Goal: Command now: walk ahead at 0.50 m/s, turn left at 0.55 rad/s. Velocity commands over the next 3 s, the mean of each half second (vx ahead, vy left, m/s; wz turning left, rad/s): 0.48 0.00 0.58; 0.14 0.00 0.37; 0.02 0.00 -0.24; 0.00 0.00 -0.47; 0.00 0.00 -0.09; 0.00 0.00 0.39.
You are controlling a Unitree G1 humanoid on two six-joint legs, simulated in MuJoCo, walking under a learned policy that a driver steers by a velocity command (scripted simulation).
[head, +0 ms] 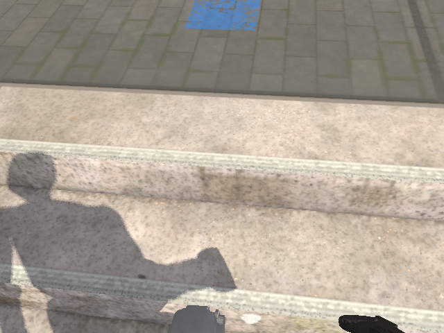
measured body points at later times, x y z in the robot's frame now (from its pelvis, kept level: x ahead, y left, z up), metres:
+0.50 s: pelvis +0.29 +0.02 +0.14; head +0.30 +0.03 +0.59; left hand +0.47 +0.27 +0.09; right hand +0.39 -0.22 +0.00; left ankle +0.26 +0.05 -0.58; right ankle +0.37 -0.10 -0.28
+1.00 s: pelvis +0.49 +0.02 +0.27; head +0.53 +0.02 +0.72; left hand +0.43 +0.29 +0.15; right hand +0.75 -0.09 +0.17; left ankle +0.41 +0.15 -0.27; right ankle +0.59 -0.01 -0.44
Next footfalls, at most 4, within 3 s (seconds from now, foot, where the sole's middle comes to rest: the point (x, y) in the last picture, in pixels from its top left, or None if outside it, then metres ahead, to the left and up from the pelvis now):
0.20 left None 0.30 0.06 -0.62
0.72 right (246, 245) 0.63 0.01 -0.47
1.26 left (175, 272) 0.56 0.19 -0.47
1.70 right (277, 268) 0.57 -0.07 -0.47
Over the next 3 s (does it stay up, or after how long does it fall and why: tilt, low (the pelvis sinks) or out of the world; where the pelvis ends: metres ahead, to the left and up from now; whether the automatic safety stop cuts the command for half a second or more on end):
stays up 0.54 0.06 0.28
